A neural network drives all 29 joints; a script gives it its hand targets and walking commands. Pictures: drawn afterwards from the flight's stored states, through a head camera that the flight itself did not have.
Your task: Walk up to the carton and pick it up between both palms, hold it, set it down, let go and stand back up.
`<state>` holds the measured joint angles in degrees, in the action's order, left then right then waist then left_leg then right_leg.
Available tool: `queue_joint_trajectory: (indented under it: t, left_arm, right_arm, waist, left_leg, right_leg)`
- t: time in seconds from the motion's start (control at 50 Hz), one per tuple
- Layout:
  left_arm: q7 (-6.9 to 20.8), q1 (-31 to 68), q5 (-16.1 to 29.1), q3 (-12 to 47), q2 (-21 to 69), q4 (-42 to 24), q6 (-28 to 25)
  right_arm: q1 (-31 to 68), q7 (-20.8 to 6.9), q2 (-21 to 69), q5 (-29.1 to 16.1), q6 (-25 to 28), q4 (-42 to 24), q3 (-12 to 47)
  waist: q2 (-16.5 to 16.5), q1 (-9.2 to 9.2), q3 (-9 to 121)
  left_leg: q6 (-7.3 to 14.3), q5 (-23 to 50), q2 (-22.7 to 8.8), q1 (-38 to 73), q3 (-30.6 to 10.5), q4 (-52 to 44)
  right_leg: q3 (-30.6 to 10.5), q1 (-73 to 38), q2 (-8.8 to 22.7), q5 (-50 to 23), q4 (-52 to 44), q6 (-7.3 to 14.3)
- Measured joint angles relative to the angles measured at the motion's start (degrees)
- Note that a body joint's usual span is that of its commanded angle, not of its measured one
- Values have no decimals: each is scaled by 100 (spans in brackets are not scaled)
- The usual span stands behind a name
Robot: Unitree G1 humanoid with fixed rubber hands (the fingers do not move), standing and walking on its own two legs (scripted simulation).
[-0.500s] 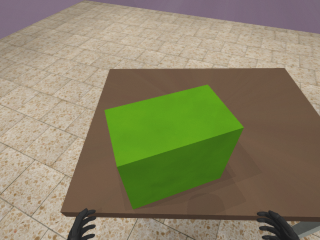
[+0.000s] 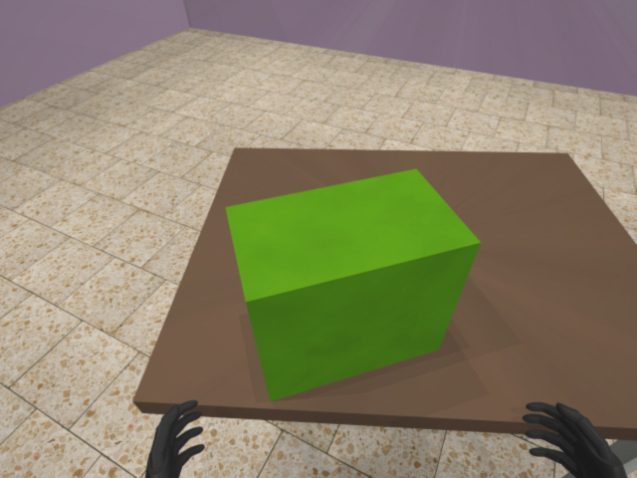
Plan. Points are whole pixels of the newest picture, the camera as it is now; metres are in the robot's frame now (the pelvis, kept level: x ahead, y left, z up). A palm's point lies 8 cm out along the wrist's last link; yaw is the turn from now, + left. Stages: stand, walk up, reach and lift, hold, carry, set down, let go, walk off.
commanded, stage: reach and lift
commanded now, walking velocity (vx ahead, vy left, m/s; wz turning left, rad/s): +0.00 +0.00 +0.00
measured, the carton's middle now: (342, 285) +0.42 +0.03 +0.00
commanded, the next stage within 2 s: none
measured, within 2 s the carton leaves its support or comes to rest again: neither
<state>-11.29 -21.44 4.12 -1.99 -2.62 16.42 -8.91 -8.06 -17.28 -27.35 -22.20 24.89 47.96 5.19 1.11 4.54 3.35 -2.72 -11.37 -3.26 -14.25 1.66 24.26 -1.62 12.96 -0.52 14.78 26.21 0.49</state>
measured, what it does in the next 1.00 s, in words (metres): stands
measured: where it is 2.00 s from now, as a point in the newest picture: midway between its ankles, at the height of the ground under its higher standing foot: outside the picture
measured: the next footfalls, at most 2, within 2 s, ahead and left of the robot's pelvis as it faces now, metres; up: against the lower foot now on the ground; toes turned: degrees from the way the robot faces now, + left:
none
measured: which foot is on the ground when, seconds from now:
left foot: down 0.00-1.00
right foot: down 0.00-1.00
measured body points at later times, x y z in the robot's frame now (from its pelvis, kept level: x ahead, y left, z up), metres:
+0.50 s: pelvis +0.02 -0.01 +0.00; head +0.03 -0.01 +0.45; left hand +0.19 +0.22 +0.00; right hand +0.25 -0.29 -0.01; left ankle +0.01 +0.15 -0.74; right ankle -0.01 -0.12 -0.74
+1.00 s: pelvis +0.02 -0.01 +0.01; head +0.02 -0.01 +0.46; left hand +0.23 +0.23 +0.04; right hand +0.31 -0.27 +0.04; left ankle +0.01 +0.15 -0.74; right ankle -0.01 -0.12 -0.74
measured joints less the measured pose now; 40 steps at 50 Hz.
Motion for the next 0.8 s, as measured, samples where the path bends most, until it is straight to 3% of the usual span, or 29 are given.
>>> queue_joint_trajectory:
  t: [0.18,0.36,0.48,0.6,0.8]
  left_arm:
    - [-242,194,-112,17,177,-377,-6]
    - [-240,-111,-188,22,285,-913,208]
    - [-188,-248,-179,-35,242,-1281,194]
    - [31,-172,-129,-192,85,-1310,222]
    - [198,280,172,-336,-160,-1271,555]
  right_arm:
    - [-24,-201,-339,-385,128,-54,46]
    - [-189,-245,-456,-712,133,-606,186]
    - [-240,-161,-572,-903,102,-982,167]
    - [-226,-10,-682,-948,-31,-1362,262]
    - [236,167,-630,-907,-582,-1711,352]
  waist:
    - [-40,-35,24]
    - [33,37,-17]
    - [-38,44,-33]
    - [-183,55,18]
    - [-152,85,115]
  left_leg:
    - [58,-138,28,-2,69,134]
    - [-8,-181,-17,77,-22,26]
    - [-80,-192,-61,78,-107,-17]
    - [-122,-133,-85,127,-157,-141]
    - [-139,43,-76,189,-194,-408]
  right_leg:
    - [-139,20,-3,75,90,-37]
    - [-80,-105,-63,99,-75,13]
    - [-8,-125,-115,131,-112,82]
    - [27,-155,-149,123,-165,134]
    - [34,-164,-158,28,-295,166]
